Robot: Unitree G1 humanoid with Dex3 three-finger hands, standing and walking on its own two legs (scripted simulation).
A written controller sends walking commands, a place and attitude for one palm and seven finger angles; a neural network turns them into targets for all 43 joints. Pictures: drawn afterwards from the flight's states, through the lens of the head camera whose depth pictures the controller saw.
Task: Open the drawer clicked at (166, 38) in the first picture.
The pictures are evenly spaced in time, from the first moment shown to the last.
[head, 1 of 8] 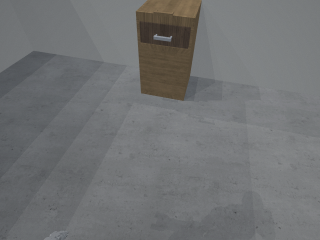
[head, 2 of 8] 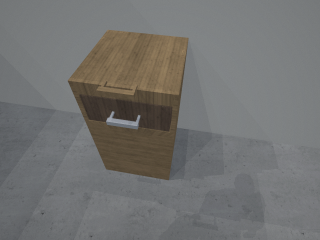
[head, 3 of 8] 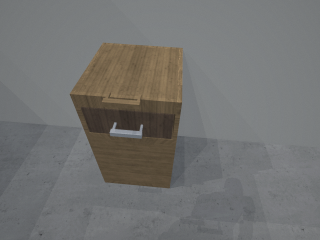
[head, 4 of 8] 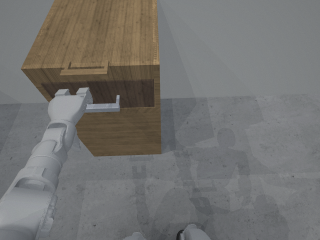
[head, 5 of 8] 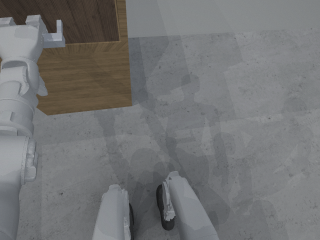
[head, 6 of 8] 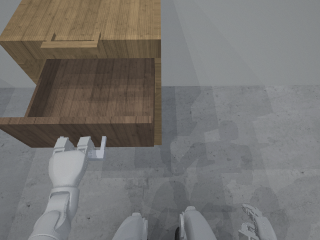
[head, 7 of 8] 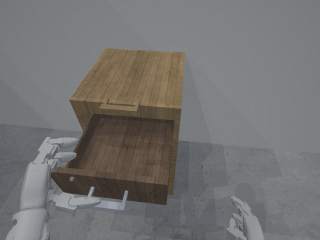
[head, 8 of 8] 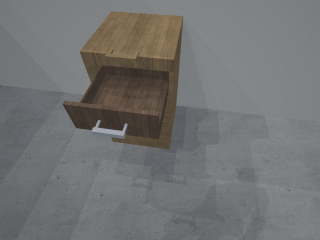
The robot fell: no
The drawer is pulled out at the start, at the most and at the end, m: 0.00 0.27 0.27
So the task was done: yes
